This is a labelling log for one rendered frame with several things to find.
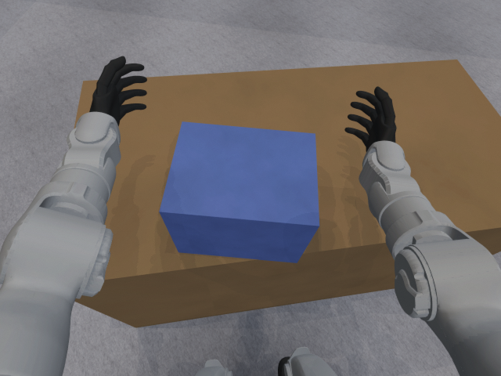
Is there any carton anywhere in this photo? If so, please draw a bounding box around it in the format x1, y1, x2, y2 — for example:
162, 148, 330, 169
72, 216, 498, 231
159, 121, 319, 263

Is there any right robot thigh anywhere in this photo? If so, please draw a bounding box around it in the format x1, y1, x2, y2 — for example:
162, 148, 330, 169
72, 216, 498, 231
284, 354, 337, 376

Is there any pedestal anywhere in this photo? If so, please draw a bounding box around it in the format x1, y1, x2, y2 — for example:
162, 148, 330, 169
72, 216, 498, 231
74, 60, 501, 328

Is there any robot right hand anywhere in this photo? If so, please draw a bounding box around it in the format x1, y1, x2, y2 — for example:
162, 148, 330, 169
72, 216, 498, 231
345, 86, 396, 152

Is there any robot left forearm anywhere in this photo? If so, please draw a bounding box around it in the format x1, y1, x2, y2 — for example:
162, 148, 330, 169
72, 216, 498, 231
0, 112, 121, 284

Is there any robot right shin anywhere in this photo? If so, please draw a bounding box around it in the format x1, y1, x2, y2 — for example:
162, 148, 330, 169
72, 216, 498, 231
289, 347, 310, 360

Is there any robot right forearm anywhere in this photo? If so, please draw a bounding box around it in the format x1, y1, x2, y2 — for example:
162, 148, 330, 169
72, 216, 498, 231
359, 141, 501, 276

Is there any robot left hand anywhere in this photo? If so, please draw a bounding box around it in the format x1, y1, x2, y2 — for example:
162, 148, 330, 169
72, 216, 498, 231
89, 56, 147, 126

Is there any robot right upper arm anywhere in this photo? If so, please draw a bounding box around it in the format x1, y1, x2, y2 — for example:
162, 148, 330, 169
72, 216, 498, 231
395, 239, 501, 376

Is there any robot left upper arm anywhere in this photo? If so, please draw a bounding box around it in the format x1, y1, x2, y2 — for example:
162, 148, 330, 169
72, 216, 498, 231
0, 207, 113, 376

